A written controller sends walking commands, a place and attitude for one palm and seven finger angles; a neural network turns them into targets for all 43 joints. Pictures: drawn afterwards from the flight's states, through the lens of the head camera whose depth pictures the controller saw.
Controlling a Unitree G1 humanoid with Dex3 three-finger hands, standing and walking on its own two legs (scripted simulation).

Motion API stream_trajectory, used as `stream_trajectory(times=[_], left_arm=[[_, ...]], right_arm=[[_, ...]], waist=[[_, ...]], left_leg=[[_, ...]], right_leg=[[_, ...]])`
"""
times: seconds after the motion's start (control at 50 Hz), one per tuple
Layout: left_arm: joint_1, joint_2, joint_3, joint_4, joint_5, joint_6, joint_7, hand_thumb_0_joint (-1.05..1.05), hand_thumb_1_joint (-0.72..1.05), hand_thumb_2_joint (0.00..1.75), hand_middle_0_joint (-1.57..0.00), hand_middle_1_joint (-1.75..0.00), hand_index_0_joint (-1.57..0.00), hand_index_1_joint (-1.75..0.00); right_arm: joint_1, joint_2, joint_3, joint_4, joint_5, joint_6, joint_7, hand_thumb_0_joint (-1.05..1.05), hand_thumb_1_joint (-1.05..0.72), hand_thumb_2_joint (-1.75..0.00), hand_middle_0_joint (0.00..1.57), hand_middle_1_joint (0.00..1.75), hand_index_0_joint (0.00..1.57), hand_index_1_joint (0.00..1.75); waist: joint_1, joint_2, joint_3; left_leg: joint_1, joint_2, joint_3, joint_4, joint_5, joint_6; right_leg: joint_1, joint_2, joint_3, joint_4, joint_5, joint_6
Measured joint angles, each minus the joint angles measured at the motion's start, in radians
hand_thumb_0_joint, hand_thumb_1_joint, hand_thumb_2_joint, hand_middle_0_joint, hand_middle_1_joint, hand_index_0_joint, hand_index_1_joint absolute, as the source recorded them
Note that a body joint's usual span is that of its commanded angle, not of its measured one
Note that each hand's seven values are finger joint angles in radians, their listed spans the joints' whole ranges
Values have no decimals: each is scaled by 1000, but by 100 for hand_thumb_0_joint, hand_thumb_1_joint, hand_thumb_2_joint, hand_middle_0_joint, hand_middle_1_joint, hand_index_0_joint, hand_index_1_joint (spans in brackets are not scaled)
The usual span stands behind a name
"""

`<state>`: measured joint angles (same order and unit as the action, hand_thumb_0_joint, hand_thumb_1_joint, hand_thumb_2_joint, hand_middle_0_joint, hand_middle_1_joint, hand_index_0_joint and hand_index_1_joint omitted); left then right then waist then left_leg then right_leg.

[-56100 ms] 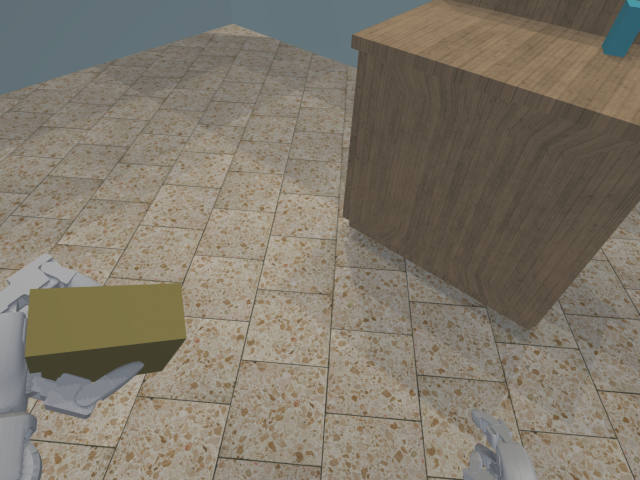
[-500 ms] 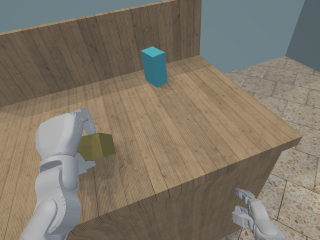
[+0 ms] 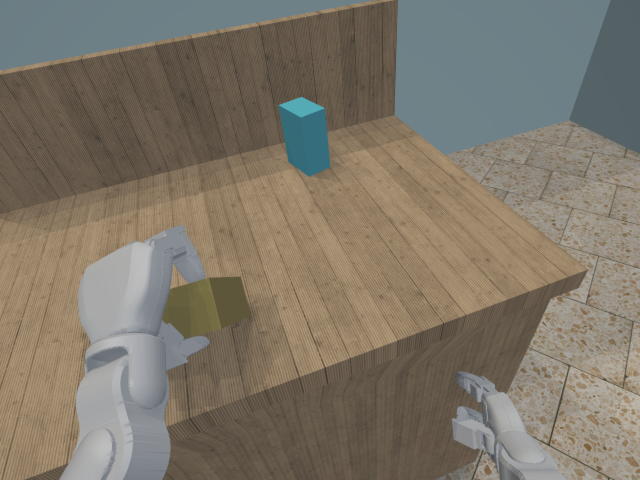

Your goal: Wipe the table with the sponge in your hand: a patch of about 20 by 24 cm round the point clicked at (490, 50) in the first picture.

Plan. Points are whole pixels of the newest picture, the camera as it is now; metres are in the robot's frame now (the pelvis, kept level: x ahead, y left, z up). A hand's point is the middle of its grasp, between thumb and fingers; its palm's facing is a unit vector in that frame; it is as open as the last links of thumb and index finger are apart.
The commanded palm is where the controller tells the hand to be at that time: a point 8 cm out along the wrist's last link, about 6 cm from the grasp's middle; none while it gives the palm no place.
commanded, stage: slide across to the third lane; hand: left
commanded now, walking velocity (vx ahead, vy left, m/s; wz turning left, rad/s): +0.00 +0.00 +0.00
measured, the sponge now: (189, 311) +0.26 +0.21 +0.12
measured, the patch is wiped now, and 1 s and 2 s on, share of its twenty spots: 0.45 0.45 0.75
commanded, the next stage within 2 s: wipe forward along the third lane in 0.48 s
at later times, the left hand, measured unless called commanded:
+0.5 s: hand (227, 277) +0.26 +0.14 +0.19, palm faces +0.29 -0.31 -0.91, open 9.3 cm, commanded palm +0.22 +0.14 +0.24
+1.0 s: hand (238, 258) +0.29 +0.14 +0.19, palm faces +0.25 -0.29 -0.92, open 9.4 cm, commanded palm +0.26 +0.16 +0.22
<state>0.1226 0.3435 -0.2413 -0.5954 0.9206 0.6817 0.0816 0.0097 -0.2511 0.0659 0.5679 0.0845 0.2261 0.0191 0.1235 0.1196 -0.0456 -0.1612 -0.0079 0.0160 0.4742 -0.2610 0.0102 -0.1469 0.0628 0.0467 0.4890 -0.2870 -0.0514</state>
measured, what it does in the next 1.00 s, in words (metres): stands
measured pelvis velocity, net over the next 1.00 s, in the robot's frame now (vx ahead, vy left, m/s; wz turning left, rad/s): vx -0.01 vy -0.02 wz -0.01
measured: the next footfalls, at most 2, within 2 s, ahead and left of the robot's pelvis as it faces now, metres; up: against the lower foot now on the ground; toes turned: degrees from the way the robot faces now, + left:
none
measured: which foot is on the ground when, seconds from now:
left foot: down 0.00-1.00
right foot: down 0.00-1.00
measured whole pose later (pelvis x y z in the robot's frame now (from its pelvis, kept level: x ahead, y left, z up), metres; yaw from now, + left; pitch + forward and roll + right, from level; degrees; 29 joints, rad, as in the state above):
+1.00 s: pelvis -0.01 -0.02 +0.00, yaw -1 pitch -3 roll +1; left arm -0.23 0.36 -0.31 -0.28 0.84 0.73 -0.05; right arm 0.00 -0.26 0.08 0.61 0.08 0.24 -0.02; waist 0.08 0.11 -0.06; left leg -0.15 0.02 0.02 0.43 -0.22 -0.02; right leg -0.15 0.09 0.05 0.47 -0.26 -0.08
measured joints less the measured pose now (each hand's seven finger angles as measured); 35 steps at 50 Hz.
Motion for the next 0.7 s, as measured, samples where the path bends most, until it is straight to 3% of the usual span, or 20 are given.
stream_trajectory(times=[0.28, 0.42, 0.7], left_arm=[[-155, 16, -82, 102, -35, 19, -64, 1, -55, 94, -79, -173, -94, -147], [-172, 38, -73, 109, -72, 23, -99, 1, -56, 93, -81, -170, -96, -146], [-266, 27, -101, 184, -88, 26, -120, 1, -58, 93, -85, -166, -97, -147]], right_arm=[[-21, 7, 14, 26, 0, -34, -8, 1, -91, -90, 19, 30, 20, 30], [-28, 6, 14, 20, -3, -17, 0, 1, -91, -90, 19, 30, 20, 30], [-32, 2, 9, 23, -2, -8, -11, 1, -91, -90, 19, 30, 20, 30]], waist=[[-9, 14, -4], [-17, 11, -11], [-25, 0, -2]], left_leg=[[22, 9, -4, -31, 23, -14], [30, 18, 6, -39, 25, -21], [27, 22, 2, -48, 36, -26]], right_leg=[[15, 9, -3, -17, 17, -14], [15, 18, 7, -18, 19, -21], [11, 22, 3, -22, 28, -27]])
